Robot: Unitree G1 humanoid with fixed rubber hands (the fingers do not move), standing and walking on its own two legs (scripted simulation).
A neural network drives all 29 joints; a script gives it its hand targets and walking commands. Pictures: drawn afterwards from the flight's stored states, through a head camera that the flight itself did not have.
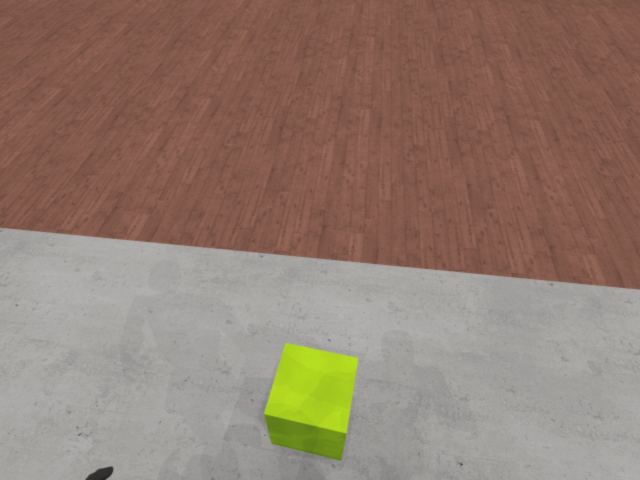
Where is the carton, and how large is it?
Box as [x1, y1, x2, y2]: [264, 343, 357, 460]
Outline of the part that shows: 285,343 264,412 271,442 340,460 346,433 357,358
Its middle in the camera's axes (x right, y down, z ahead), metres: -0.02 +0.47 +1.11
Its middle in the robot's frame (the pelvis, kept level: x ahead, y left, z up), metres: +0.47 +0.03 -0.66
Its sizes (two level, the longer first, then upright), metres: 0.210 0.200 0.250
